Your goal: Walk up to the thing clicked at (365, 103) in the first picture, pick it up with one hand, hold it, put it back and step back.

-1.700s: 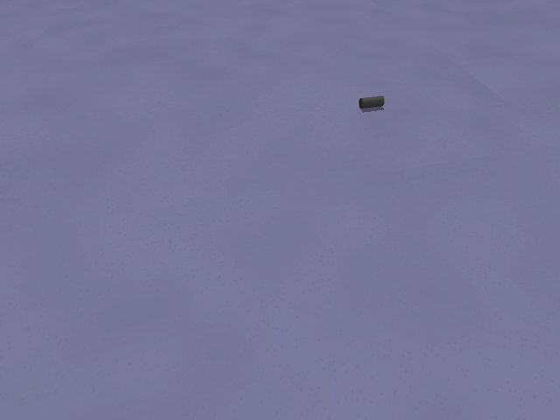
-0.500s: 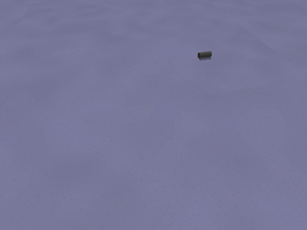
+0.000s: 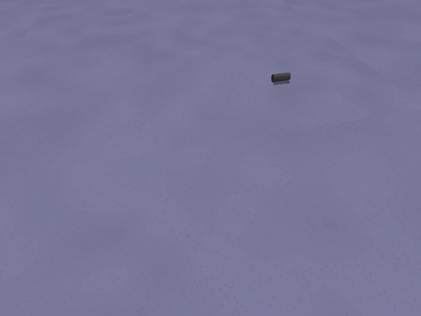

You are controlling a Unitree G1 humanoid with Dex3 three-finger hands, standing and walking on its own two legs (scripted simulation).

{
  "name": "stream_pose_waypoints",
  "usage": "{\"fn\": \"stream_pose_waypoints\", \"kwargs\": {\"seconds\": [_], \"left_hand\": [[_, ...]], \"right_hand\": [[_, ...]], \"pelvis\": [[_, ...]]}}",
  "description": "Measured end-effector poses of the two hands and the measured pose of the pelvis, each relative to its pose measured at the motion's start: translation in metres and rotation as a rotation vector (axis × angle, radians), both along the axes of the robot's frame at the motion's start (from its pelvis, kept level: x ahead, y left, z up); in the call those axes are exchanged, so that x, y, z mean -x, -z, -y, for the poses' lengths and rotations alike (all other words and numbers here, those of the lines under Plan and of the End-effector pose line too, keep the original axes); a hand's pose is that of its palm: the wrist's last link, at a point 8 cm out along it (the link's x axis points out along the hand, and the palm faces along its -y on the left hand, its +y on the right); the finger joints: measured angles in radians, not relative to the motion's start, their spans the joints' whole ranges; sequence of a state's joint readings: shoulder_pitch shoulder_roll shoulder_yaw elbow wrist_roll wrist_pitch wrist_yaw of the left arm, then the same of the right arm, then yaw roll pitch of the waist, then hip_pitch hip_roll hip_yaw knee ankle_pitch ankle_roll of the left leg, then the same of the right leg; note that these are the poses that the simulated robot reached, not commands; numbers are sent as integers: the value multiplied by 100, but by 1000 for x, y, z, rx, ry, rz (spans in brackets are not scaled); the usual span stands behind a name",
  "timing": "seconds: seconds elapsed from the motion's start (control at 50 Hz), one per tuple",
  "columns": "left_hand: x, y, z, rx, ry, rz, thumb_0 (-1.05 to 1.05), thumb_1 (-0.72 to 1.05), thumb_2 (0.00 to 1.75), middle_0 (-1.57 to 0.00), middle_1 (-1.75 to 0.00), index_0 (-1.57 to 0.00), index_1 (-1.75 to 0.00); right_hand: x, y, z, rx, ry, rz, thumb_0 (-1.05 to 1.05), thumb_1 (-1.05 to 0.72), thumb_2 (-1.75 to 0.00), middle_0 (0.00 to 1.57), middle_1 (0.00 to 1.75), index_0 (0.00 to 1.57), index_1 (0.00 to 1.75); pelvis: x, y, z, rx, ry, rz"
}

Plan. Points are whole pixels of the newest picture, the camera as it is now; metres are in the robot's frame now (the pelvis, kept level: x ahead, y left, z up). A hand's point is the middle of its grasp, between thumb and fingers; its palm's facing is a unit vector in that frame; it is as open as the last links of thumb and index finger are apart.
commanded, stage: stand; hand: left
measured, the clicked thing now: (280, 77) +2.24 -0.57 -0.75
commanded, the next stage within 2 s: walk up in 0.72 s
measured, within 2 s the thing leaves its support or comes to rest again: neither
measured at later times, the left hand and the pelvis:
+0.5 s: hand out of the picture +0.06 +0.26 -0.16, palm faces -0.01 -0.94 -0.34, open 7.4 cm; pelvis +0.00 +0.00 +0.00, yaw +0 degrees
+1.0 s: hand out of the picture +0.17 +0.25 -0.13, palm faces -0.05 -0.93 -0.37, open 7.4 cm; pelvis +0.05 -0.05 -0.01, yaw -4 degrees
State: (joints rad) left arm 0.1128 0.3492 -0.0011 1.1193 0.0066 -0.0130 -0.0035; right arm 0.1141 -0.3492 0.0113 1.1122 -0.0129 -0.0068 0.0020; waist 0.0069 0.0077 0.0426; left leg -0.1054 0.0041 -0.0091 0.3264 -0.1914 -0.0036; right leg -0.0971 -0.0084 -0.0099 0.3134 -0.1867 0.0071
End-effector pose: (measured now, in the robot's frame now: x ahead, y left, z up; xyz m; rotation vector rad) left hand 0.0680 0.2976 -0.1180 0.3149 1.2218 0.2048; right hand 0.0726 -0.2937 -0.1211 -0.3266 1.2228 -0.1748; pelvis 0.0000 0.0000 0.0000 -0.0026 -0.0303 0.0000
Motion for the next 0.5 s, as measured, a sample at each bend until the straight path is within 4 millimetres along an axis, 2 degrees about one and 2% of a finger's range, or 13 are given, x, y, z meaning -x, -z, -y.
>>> {"fn": "stream_pose_waypoints", "kwargs": {"seconds": [0.5], "left_hand": [[10, 1, -2, 2, -10, -21, 0, 90, 90, -21, -30, -20, -30]], "right_hand": [[7, 0, -2, 1, -2, -14, 0, -90, -90, 20, 30, 20, 30]], "pelvis": [[2, 0, -2, -1, -2, 2]]}}
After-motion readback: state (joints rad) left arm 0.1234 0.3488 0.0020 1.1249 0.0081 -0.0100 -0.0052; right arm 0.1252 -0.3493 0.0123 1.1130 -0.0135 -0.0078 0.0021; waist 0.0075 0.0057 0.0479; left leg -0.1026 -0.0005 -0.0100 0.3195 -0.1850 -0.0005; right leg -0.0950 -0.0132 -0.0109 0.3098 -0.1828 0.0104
